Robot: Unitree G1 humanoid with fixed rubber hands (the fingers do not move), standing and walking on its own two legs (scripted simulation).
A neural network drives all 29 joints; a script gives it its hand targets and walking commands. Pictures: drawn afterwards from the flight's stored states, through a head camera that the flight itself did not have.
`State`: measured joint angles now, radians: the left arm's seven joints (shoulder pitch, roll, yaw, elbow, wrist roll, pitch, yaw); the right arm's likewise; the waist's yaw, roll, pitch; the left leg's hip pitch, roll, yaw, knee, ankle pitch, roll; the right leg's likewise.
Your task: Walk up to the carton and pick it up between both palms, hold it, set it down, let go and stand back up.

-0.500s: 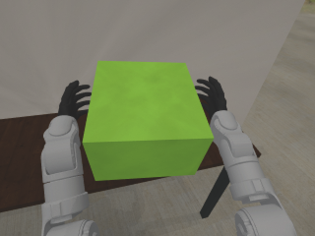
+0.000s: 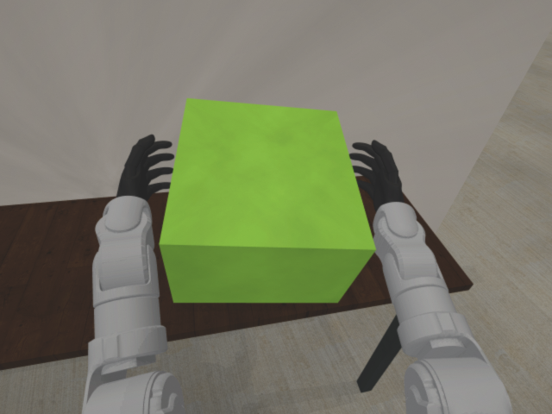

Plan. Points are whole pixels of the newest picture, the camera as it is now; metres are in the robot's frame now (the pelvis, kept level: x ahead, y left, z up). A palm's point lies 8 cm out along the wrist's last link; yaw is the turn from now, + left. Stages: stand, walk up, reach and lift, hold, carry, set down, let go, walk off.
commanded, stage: set down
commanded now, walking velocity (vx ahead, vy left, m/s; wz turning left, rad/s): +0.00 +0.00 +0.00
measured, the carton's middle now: (261, 199) +0.42 +0.02 +0.12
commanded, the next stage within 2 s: none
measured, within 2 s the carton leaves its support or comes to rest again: neither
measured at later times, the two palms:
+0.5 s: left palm (152, 209) +0.37 +0.18 +0.14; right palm (382, 209) +0.38 -0.17 +0.14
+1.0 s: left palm (162, 211) +0.40 +0.17 +0.11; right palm (376, 209) +0.41 -0.17 +0.11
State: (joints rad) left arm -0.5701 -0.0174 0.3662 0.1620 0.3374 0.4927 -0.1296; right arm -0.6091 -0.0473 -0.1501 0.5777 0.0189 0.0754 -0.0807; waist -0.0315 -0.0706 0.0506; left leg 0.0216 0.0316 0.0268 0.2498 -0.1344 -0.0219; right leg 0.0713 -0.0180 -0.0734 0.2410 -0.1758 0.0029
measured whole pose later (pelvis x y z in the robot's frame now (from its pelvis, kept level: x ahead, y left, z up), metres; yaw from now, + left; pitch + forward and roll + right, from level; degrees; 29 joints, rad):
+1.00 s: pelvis +0.01 +0.00 +0.00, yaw -1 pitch -1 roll +0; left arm -0.68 -0.03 0.42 0.59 0.31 0.20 -0.04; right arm -0.70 -0.06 -0.35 0.87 -0.16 -0.14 -0.02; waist 0.02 -0.04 0.04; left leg -0.10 0.04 0.03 0.24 -0.12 -0.03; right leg -0.06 -0.01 -0.07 0.24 -0.16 0.00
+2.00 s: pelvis +0.02 +0.00 +0.00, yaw -2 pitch +9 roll +0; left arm -0.74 -0.01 0.48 0.83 0.30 0.01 -0.01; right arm -0.77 -0.04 -0.52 0.95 -0.33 -0.20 0.04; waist 0.05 -0.03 -0.03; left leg -0.29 0.05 0.05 0.26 -0.12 -0.03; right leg -0.26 -0.01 -0.05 0.27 -0.17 0.00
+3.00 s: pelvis +0.01 +0.00 +0.00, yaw -2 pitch +8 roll +0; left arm -0.75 -0.05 0.55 0.83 0.37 -0.05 -0.03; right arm -0.74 -0.01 -0.60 0.90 -0.40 -0.23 0.07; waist 0.05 -0.03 0.00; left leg -0.29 0.04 0.06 0.26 -0.12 -0.02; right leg -0.27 -0.01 -0.04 0.29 -0.16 0.00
